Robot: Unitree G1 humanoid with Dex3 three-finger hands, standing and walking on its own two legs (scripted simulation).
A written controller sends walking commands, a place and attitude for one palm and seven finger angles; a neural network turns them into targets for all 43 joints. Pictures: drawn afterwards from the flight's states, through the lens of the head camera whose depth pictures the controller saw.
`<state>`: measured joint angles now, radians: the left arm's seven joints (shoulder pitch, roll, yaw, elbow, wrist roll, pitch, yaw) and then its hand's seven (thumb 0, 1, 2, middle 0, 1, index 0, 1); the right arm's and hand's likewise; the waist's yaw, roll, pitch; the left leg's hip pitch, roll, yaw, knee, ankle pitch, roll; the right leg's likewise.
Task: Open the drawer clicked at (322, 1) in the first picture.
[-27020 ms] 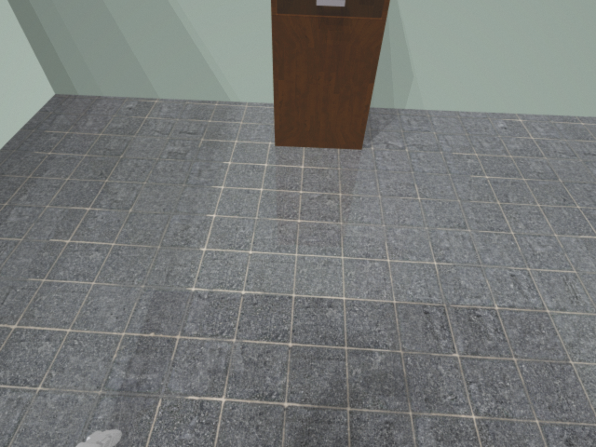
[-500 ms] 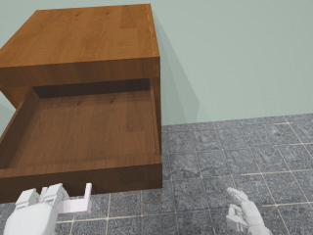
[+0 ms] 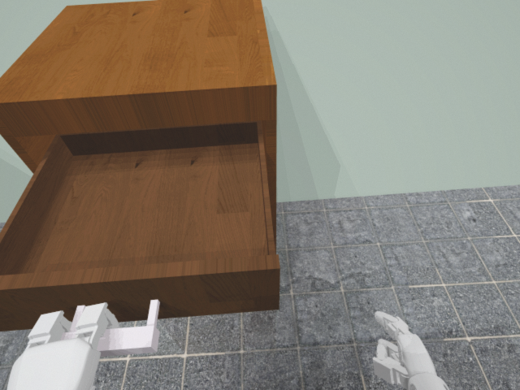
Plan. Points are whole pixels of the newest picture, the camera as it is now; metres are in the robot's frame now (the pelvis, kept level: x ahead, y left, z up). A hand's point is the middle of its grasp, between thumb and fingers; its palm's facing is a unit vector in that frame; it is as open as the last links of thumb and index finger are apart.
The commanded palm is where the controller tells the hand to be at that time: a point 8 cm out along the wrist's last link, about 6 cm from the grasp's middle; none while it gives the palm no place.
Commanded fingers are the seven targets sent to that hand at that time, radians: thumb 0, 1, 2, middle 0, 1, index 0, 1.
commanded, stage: open the thumb to release the handle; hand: left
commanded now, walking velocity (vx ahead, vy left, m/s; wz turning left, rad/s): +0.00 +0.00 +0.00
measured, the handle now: (114, 325) +0.19 +0.23 +0.04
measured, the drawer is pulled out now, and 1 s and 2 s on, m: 0.30 0.30 0.30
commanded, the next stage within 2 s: lift the hand off the handle in 0.46 s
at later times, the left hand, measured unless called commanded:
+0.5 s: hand (65, 383) +0.12 +0.27 +0.03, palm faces -0.02 -0.05 -1.00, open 12.7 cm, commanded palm +0.10 +0.26 +0.08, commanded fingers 0.00 -0.50 0.30 -0.30 -1.20 -0.30 -1.20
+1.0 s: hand (76, 367) +0.14 +0.26 +0.04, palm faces +0.04 -0.05 -1.00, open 13.5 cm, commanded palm +0.11 +0.25 +0.10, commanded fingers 0.00 -0.50 0.30 -0.30 -1.20 -0.30 -1.20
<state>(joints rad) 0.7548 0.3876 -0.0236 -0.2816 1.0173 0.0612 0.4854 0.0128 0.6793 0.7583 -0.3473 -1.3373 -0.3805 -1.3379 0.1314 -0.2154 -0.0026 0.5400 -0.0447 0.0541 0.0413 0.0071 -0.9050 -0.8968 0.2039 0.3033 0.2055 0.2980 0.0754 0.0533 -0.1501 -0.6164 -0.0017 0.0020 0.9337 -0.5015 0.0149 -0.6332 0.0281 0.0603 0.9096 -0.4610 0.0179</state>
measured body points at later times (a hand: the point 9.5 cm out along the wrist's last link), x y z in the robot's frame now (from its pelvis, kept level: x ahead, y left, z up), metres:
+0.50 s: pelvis -0.01 -0.02 +0.01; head +0.02 -0.04 +0.46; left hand +0.11 +0.27 +0.09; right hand +0.22 -0.24 -0.07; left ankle -0.02 +0.11 -0.69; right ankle +0.00 -0.14 -0.69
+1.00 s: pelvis -0.02 -0.01 +0.01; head +0.00 -0.04 +0.46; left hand +0.13 +0.26 +0.09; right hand +0.20 -0.22 -0.08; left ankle -0.02 +0.11 -0.69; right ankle -0.01 -0.14 -0.69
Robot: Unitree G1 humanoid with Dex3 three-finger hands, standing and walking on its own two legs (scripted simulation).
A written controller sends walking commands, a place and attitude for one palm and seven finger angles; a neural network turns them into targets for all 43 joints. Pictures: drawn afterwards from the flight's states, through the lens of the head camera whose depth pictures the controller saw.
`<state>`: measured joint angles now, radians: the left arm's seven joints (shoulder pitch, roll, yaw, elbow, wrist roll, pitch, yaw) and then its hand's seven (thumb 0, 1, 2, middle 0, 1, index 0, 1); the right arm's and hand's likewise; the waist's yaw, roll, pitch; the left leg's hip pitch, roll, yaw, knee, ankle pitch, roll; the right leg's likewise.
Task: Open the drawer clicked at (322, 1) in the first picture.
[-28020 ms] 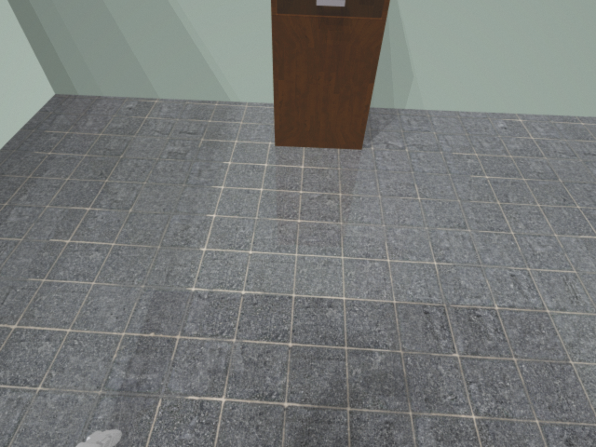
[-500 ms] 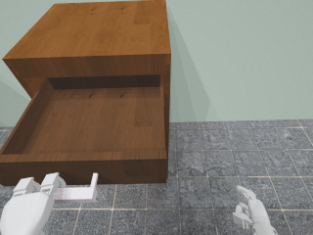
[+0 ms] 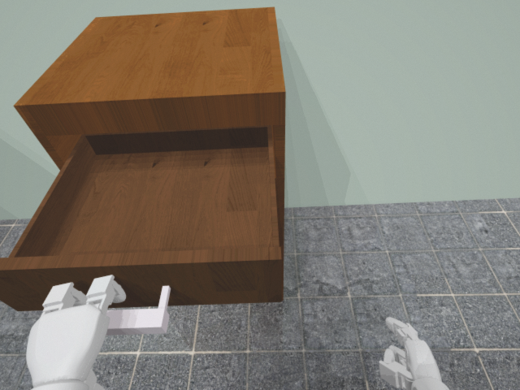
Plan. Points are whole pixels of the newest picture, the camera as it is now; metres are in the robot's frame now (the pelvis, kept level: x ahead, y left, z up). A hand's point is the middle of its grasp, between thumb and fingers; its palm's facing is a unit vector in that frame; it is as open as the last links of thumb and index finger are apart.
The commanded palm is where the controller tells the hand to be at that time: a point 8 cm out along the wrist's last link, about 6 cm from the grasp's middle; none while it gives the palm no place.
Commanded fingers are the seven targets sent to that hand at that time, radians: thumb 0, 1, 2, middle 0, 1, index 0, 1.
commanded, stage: lift the hand off the handle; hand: left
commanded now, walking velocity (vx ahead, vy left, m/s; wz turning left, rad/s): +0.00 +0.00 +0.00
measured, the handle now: (128, 307) +0.21 +0.23 +0.03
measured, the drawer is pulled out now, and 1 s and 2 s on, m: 0.30 0.30 0.30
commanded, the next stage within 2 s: draw the hand back to the body in 1.16 s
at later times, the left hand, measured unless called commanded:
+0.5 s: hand (59, 325) +0.16 +0.27 +0.10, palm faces +0.08 -0.08 -0.99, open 13.8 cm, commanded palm +0.13 +0.26 +0.16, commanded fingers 0.00 -0.50 0.30 -0.30 -1.20 -0.30 -1.20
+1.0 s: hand (40, 282) +0.18 +0.27 +0.17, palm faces +0.15 -0.07 -0.99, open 13.8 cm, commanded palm +0.14 +0.26 +0.23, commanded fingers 0.00 -0.50 0.30 -0.30 -1.20 -0.30 -1.20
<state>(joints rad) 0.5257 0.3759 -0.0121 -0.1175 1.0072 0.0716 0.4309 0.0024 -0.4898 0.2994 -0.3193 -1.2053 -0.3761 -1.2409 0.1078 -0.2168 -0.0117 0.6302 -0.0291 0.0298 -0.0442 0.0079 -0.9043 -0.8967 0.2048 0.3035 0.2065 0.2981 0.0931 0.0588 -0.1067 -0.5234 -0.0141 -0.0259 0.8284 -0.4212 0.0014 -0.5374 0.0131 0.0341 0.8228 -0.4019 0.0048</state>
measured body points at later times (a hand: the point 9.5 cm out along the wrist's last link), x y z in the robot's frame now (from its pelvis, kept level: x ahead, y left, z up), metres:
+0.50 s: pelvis +0.01 +0.00 +0.02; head +0.01 -0.03 +0.47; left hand +0.15 +0.27 +0.15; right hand +0.25 -0.20 -0.06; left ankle +0.00 +0.12 -0.70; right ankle +0.01 -0.13 -0.70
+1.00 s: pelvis +0.01 +0.01 +0.04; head +0.00 -0.03 +0.48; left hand +0.17 +0.27 +0.22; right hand +0.25 -0.18 -0.04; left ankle +0.00 +0.12 -0.70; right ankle +0.01 -0.13 -0.70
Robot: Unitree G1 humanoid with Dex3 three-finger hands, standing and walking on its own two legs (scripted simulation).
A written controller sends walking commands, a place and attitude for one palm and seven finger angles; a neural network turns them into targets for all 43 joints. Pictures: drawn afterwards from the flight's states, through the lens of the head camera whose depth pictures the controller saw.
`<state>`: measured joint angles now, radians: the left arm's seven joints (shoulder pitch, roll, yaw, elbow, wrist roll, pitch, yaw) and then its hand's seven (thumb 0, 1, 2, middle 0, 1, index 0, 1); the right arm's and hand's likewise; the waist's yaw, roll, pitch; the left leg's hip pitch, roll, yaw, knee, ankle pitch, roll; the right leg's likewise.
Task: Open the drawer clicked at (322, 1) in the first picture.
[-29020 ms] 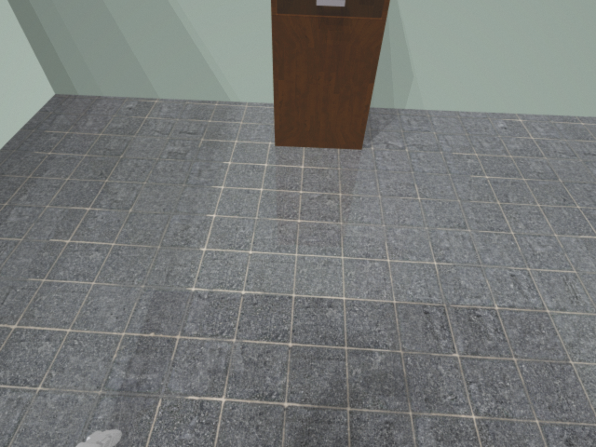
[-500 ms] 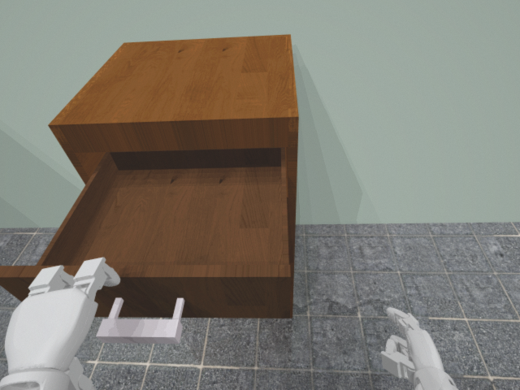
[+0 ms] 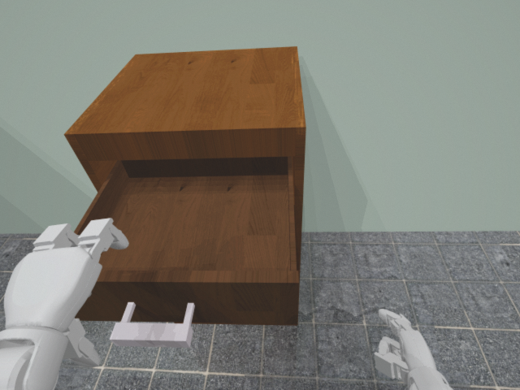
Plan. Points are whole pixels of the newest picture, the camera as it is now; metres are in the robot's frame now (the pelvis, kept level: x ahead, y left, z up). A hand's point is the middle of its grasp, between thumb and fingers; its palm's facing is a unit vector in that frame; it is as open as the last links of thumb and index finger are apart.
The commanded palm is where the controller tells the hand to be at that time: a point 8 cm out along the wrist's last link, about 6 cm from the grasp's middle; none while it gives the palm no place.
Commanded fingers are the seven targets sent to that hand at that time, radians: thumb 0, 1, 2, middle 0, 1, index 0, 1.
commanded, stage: lift the hand off the handle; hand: left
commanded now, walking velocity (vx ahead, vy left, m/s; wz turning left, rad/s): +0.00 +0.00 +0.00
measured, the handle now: (156, 321) +0.21 +0.22 -0.01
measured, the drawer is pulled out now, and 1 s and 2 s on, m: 0.30 0.30 0.30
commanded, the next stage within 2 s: draw the hand back to the body in 0.16 s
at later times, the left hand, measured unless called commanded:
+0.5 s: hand (74, 300) +0.16 +0.26 +0.14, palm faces +0.12 -0.06 -0.99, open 13.8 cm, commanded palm +0.13 +0.26 +0.20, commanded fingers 0.00 -0.50 0.30 -0.30 -1.20 -0.30 -1.20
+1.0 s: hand (97, 285) +0.18 +0.24 +0.14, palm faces +0.35 -0.73 -0.59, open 13.7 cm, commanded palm +0.13 +0.26 +0.19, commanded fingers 0.00 -0.22 0.42 -0.28 -1.02 -0.28 -1.02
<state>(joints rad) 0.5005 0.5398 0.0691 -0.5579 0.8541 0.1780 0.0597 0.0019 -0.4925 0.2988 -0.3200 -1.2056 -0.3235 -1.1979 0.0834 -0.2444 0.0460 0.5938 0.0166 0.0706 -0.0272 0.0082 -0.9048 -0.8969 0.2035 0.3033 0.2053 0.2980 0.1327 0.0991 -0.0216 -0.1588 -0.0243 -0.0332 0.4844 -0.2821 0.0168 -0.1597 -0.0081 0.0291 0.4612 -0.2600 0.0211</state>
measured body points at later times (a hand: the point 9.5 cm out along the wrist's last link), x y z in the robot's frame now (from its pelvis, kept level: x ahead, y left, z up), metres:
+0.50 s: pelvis +0.00 -0.01 +0.00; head -0.02 -0.04 +0.45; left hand +0.15 +0.26 +0.19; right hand +0.24 -0.20 -0.08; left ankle -0.01 +0.11 -0.74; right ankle +0.00 -0.14 -0.74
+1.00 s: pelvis +0.00 -0.01 +0.00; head +0.00 -0.03 +0.45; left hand +0.16 +0.27 +0.18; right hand +0.23 -0.20 -0.07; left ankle -0.01 +0.11 -0.74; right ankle +0.00 -0.14 -0.74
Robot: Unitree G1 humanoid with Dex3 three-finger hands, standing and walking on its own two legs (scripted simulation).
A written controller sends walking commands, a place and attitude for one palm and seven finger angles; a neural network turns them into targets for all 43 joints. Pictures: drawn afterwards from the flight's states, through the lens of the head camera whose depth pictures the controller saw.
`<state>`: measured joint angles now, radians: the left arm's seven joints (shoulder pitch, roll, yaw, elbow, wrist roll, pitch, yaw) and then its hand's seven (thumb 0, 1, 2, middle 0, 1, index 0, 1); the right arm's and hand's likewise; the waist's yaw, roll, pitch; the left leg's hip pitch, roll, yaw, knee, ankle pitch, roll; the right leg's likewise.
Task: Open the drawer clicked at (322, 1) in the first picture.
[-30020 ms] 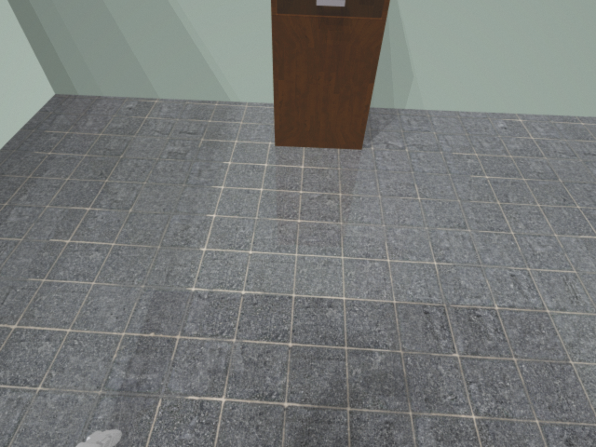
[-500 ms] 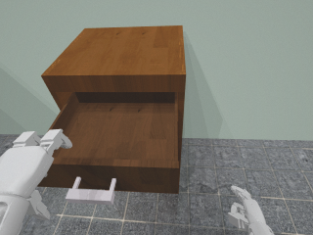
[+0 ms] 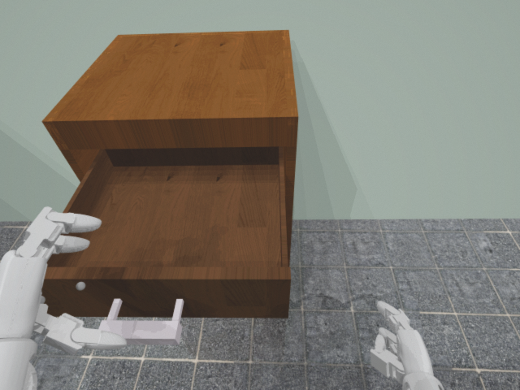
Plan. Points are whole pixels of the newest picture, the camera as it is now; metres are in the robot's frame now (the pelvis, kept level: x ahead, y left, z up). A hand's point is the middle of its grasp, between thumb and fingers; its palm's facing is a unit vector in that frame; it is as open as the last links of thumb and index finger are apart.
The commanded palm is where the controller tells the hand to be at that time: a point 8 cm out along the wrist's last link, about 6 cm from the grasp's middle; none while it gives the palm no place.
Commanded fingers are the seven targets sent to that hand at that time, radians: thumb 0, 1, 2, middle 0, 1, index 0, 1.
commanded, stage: draw the hand back to the body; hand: left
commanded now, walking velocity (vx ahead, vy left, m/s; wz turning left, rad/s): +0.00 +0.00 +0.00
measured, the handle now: (144, 318) +0.21 +0.22 +0.00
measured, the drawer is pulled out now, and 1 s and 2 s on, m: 0.30 0.30 0.30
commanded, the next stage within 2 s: step back with the hand held close in 0.86 s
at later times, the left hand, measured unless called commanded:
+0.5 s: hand (98, 264) +0.20 +0.22 +0.16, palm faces +0.38 -0.82 -0.43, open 10.0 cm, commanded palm +0.15 +0.27 +0.19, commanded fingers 0.00 0.65 0.80 -0.22 -0.46 -0.22 -0.46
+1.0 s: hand (94, 269) +0.19 +0.22 +0.17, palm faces +0.41 -0.81 -0.42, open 7.5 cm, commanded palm +0.14 +0.26 +0.19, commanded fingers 0.00 0.90 0.90 -0.20 -0.30 -0.20 -0.30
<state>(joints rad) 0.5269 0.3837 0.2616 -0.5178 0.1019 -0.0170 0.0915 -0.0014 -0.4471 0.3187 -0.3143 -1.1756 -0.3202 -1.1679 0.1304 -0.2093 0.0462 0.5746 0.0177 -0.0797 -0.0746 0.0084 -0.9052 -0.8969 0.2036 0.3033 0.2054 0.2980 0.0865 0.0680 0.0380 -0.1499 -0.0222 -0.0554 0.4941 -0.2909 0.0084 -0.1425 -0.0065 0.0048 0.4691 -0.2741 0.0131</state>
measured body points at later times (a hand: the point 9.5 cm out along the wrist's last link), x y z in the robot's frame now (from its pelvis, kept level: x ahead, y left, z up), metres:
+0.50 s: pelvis +0.02 -0.01 +0.00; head +0.02 -0.04 +0.45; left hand +0.18 +0.26 +0.19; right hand +0.22 -0.23 -0.08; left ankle -0.01 +0.12 -0.74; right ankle -0.01 -0.13 -0.74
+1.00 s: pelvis +0.01 -0.02 +0.00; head +0.00 -0.05 +0.45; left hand +0.17 +0.26 +0.19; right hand +0.22 -0.23 -0.08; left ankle -0.01 +0.12 -0.74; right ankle -0.01 -0.13 -0.74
